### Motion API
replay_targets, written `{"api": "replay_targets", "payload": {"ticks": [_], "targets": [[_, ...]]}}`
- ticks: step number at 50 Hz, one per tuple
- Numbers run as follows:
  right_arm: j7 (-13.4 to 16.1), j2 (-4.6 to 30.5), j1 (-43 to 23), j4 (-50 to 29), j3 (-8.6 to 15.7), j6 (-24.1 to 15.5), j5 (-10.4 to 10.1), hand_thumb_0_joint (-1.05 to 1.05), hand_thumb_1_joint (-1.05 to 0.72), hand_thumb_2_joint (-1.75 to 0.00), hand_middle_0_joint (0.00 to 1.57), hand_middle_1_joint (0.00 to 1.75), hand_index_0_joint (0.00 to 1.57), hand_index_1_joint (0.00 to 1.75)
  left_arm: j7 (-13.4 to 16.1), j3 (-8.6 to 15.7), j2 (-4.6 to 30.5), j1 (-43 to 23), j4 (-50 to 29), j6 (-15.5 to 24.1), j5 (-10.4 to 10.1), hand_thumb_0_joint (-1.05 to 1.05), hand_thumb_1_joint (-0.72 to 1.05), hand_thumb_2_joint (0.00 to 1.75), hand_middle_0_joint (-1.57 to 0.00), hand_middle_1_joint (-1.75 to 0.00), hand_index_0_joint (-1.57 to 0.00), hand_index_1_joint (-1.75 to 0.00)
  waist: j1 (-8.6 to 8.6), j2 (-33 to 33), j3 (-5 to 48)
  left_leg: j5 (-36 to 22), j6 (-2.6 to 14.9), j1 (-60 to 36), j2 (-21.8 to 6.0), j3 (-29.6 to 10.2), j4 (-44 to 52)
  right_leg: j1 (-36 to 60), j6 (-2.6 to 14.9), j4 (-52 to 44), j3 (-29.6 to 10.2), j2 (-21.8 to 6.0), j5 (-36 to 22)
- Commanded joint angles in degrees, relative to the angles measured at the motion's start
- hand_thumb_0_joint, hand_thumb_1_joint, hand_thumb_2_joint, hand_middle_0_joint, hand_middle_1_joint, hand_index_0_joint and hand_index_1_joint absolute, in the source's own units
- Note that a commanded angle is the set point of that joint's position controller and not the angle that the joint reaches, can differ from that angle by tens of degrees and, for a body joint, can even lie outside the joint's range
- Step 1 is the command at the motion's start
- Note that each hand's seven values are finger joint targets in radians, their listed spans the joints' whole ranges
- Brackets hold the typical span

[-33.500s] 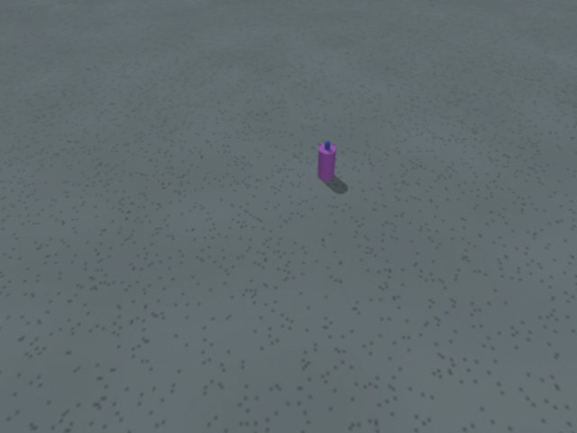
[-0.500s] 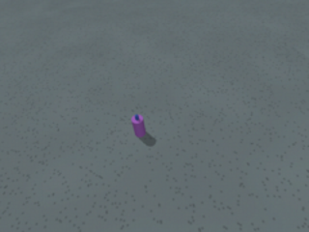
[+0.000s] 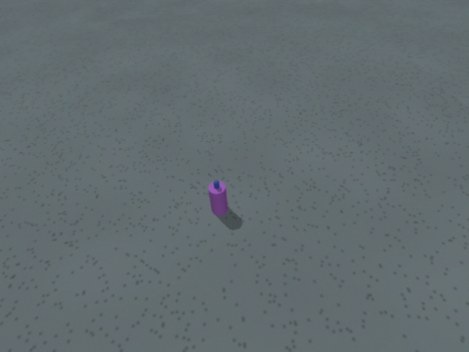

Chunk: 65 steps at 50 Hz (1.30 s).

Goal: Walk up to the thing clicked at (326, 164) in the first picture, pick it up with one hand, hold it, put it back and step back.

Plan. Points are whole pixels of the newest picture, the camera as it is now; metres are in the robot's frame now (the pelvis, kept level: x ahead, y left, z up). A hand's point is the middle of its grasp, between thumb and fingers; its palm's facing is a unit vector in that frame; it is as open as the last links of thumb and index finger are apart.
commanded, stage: step back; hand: left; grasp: from the side
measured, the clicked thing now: (217, 195) +0.98 +0.17 -0.65
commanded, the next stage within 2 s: stand in 0.42 s
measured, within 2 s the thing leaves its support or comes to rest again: neither
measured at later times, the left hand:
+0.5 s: hand out of the picture +0.16 +0.26 -0.14, palm faces -0.02 -0.93 -0.36, open 7.4 cm
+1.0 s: hand out of the picture +0.11 +0.25 -0.14, palm faces -0.04 -0.94 -0.35, open 7.4 cm
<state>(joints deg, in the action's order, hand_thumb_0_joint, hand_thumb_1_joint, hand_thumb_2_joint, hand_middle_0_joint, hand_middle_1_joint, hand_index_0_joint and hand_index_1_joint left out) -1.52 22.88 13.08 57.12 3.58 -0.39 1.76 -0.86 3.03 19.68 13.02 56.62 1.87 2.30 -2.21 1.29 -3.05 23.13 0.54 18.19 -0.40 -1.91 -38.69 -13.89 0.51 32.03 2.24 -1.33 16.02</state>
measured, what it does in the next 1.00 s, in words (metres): stands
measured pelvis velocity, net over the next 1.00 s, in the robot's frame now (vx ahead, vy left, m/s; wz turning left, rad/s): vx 0.03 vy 0.00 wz -0.02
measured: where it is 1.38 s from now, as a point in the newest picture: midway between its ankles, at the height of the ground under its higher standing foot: outside the picture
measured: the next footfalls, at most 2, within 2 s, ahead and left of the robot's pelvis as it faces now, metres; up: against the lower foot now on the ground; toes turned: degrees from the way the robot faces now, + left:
none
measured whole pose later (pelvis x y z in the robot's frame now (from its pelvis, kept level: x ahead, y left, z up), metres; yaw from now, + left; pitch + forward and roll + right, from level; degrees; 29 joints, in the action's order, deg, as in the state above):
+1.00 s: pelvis +0.03 +0.00 +0.02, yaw -1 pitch -3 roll +0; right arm -0.9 20.1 4.9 65.9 0.5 -0.5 0.6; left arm -0.2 0.1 19.7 4.7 66.2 0.8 0.7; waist 0.0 0.5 -3.5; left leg 9.1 -1.2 6.4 -1.4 0.0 -18.1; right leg -5.7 0.0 18.3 0.2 0.0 9.9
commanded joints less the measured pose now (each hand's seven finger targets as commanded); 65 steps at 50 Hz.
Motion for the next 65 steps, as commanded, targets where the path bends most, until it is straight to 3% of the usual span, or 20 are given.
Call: {"api": "replay_targets", "payload": {"ticks": [1, 2, 3, 4, 6, 8, 9, 10, 11, 12, 17, 20, 21, 27, 42, 49, 53, 55, 58, 65], "targets": [[1.7, 9.1, 2.0, -1.8, 2.9, -2.5, 0.9, 0.0, -0.9, -0.9, 0.2, 0.3, 0.2, 0.3, 0.6, 1.8, 11.6, -5.3, -5.6, 0.5, -1.0, 0.0, 0.9, 0.9, -0.2, -0.3, -0.2, -0.3, 3.6, -1.0, 4.0, -7.8, 0.73, -13.0, -3.0, -3.8, 17.0, -8.3, 4.38, 0.6, -6.1, -6.3, -2.3], [2.1, 12.0, 0.0, -2.8, 3.0, -3.0, 1.3, 0.0, -0.9, -0.9, 0.2, 0.3, 0.2, 0.3, 0.4, 0.7, 8.2, -4.4, -5.7, 0.2, -2.0, 0.0, 0.9, 0.9, -0.2, -0.3, -0.2, -0.3, 2.54, 7.9, 4.5, -3.1, 4.28, -11.7, -13.7, -20.3, 23.6, -11.3, 0.87, 7.8, -2.7, -0.4, 2.3], [2.0, 15.2, -4.1, -3.9, 3.1, -2.9, 0.7, 0.0, -0.9, -0.9, 0.2, 0.3, 0.2, 0.3, 0.9, 1.9, 11.9, -3.7, -3.7, -0.5, -2.3, 0.0, 0.9, 0.9, -0.2, -0.3, -0.2, -0.3, 1.68, 6.7, 2.4, 4.1, 10.23, -3.7, -18.4, -24.3, 24.2, -7.7, 0.43, 10.4, -3.6, 0.1, 13.2], [1.9, 14.2, -5.7, -3.8, 3.0, -2.7, 0.6, 0.0, -0.9, -0.9, 0.2, 0.3, 0.2, 0.3, 0.9, 2.2, 13.4, -4.2, -3.1, -0.4, -2.1, 0.0, 0.9, 0.9, -0.2, -0.3, -0.2, -0.3, 1.44, 3.5, 0.7, 3.5, 11.19, -0.5, -17.4, -21.7, 23.0, -4.9, 0.67, 11.7, -4.5, -0.5, 13.9], [2.1, 12.3, -6.2, -3.3, 2.1, -2.8, 0.8, 0.0, -0.9, -0.9, 0.2, 0.3, 0.2, 0.3, 1.0, 1.8, 11.8, -4.9, -2.8, -0.1, -2.0, 0.0, 0.9, 0.9, -0.2, -0.3, -0.2, -0.3, 1.47, 6.2, 1.0, -10.1, 8.45, -6.2, -13.9, -15.0, 18.9, -6.9, 1.12, 6.7, -4.7, -0.9, 11.8], [2.0, 11.9, -8.7, -3.2, 1.9, -2.4, -0.1, 0.0, -0.9, -0.9, 0.2, 0.3, 0.2, 0.3, 1.2, 1.5, 11.3, -1.1, -0.3, 0.6, -2.2, 0.0, 0.9, 0.9, -0.2, -0.3, -0.2, -0.3, -0.39, 8.5, 3.0, -21.3, 5.63, -4.5, -11.6, -9.0, 14.4, 2.0, 0.82, -5.9, -2.5, -0.5, 0.0], [2.0, 10.3, -9.1, -3.0, 1.4, -2.0, -0.7, 0.0, -0.9, -0.9, 0.2, 0.3, 0.2, 0.3, 1.5, 1.8, 11.8, -1.2, 0.3, 1.0, -1.8, 0.0, 0.9, 0.9, -0.2, -0.3, -0.2, -0.3, -0.5, 6.8, 4.5, -26.4, 3.71, -3.6, -10.1, -6.7, 11.5, 6.8, 0.95, -8.6, -4.3, -1.2, -7.1], [2.1, 8.8, -8.3, -2.9, 1.1, -1.9, -1.2, 0.0, -0.9, -0.9, 0.2, 0.3, 0.2, 0.3, 1.8, 2.1, 13.7, -2.0, 0.3, 1.3, -1.6, 0.0, 0.9, 0.9, -0.2, -0.3, -0.2, -0.3, 0.37, 2.8, 7.2, -27.1, 1.86, -3.2, -7.4, -4.1, 9.0, 9.6, 2.02, -6.8, -8.0, -3.4, -15.8], [2.2, 8.8, -6.9, -2.6, 1.1, -1.8, -1.4, 0.0, -0.9, -0.9, 0.2, 0.3, 0.2, 0.3, 1.6, 2.2, 15.6, -4.1, -0.3, 1.4, -1.7, 0.0, 0.9, 0.9, -0.2, -0.3, -0.2, -0.3, 1.96, -0.2, 7.1, -20.0, 0.94, -4.4, -4.7, -2.3, 9.4, 7.4, 3.13, -5.7, -10.5, -5.7, -16.3], [2.4, 8.8, -6.2, -1.7, 1.2, -1.8, -1.0, 0.0, -0.9, -0.9, 0.2, 0.3, 0.2, 0.3, 1.5, 2.1, 15.7, -6.4, -1.1, 1.3, -1.7, 0.0, 0.9, 0.9, -0.2, -0.3, -0.2, -0.3, 2.66, -1.2, 6.4, -17.9, 0.96, -5.5, -4.9, -2.1, 10.7, 6.4, 3.61, -4.7, -10.6, -6.8, -16.5], [2.4, 9.0, -8.6, -0.1, 1.0, -2.0, -1.0, 0.0, -0.9, -0.9, 0.2, 0.3, 0.2, 0.3, 1.8, 1.2, 13.5, -7.6, 0.1, 1.0, -2.0, 0.0, 0.9, 0.9, -0.2, -0.3, -0.2, -0.3, 1.74, -2.1, 8.1, -32.7, 2.57, -10.1, -6.7, -1.6, 10.5, 6.9, 2.25, -3.3, -7.2, -5.0, -23.7], [2.4, 8.9, -9.9, 0.3, 1.1, -1.8, -1.2, 0.0, -0.9, -0.9, 0.2, 0.3, 0.2, 0.3, 1.9, 1.2, 13.5, -8.3, 0.6, 0.7, -2.0, 0.0, 0.9, 0.9, -0.2, -0.3, -0.2, -0.3, 1.62, -2.1, 7.6, -30.8, 2.31, -9.8, -6.5, -1.1, 11.2, 7.4, 2.2, -3.8, -7.2, -5.1, -23.5], [2.4, 9.1, -9.4, 1.0, 0.2, -2.0, -1.6, 0.0, -0.9, -0.9, 0.2, 0.3, 0.2, 0.3, 1.8, 0.1, 12.0, -9.2, 1.7, 0.4, -2.4, 0.0, 0.9, 0.9, -0.2, -0.3, -0.2, -0.3, 2.17, -2.8, 6.3, -33.5, 2.2, -10.6, -7.5, -4.0, 14.8, 7.2, 1.27, -5.7, -7.0, -4.9, -24.3], [2.2, 9.0, -11.9, 2.3, -0.2, -1.9, -1.6, 0.0, -0.9, -0.9, 0.2, 0.3, 0.2, 0.3, 1.8, -0.2, 12.2, -11.2, 2.8, 0.0, -2.3, 0.0, 0.9, 0.9, -0.2, -0.3, -0.2, -0.3, 2.1, -1.3, 7.7, -34.6, 0.87, -15.3, -7.6, -2.9, 17.5, 9.5, 0.63, -9.9, -6.8, -5.4, -23.3], [1.7, 8.8, -13.3, 4.7, -1.0, -1.8, -1.4, 0.0, -0.9, -0.9, 0.2, 0.3, 0.2, 0.3, 1.3, -0.6, 12.3, -12.8, 5.3, 0.4, -1.9, 0.0, 0.9, 0.9, -0.2, -0.3, -0.2, -0.3, 2.24, -1.2, 5.6, -21.1, -0.15, -13.5, -7.2, -2.6, 23.1, 9.6, 0.24, -16.6, -7.4, -6.0, -14.2], [1.4, 8.7, -11.5, 5.6, -1.1, -1.5, -1.2, 0.0, -0.9, -0.9, 0.2, 0.3, 0.2, 0.3, 1.1, -0.6, 12.8, -11.7, 6.1, 0.2, -1.8, 0.0, 0.9, 0.9, -0.2, -0.3, -0.2, -0.3, 2.38, -1.6, 2.1, -12.0, -0.3, -11.4, -6.7, -3.3, 24.6, 5.4, 0.34, -18.6, -7.9, -5.6, -3.7], [1.4, 9.0, -10.7, 5.6, -1.0, -1.6, -1.1, 0.0, -0.9, -0.9, 0.2, 0.3, 0.2, 0.3, 1.0, -0.6, 12.8, -11.2, 6.1, 0.2, -1.8, 0.0, 0.9, 0.9, -0.2, -0.3, -0.2, -0.3, 2.5, -1.4, 2.9, -12.3, -0.04, -10.6, -6.9, -3.6, 24.6, 6.1, 0.44, -18.4, -7.9, -5.6, -5.1], [1.5, 9.1, -10.8, 5.4, -1.1, -1.8, -1.0, 0.0, -0.9, -0.9, 0.2, 0.3, 0.2, 0.3, 1.0, -0.6, 12.7, -10.3, 6.0, 0.3, -1.8, 0.0, 0.9, 0.9, -0.2, -0.3, -0.2, -0.3, 2.1, -1.3, 4.5, -16.1, 0.06, -12.2, -7.2, -3.4, 23.8, 6.8, 0.57, -17.4, -8.0, -6.0, -9.0], [1.5, 9.2, -9.8, 5.7, -1.2, -1.7, -1.1, 0.0, -0.9, -0.9, 0.2, 0.3, 0.2, 0.3, 1.1, -0.7, 12.6, -10.2, 5.9, 0.5, -1.9, 0.0, 0.9, 0.9, -0.2, -0.3, -0.2, -0.3, 2.32, -1.5, 4.7, -17.0, 0.13, -11.8, -7.2, -3.4, 23.3, 7.3, 0.34, -17.4, -7.8, -5.9, -9.9], [1.5, 9.2, -9.2, 5.7, -1.5, -1.4, -1.1, 0.0, -0.9, -0.9, 0.2, 0.3, 0.2, 0.3, 1.1, -0.8, 12.9, -9.4, 6.0, 0.2, -1.9, 0.0, 0.9, 0.9, -0.2, -0.3, -0.2, -0.3, 2.26, -1.4, 3.0, -14.1, 0.16, -10.4, -7.0, -3.6, 23.9, 6.5, 0.43, -17.7, -7.7, -5.7, -6.7]]}}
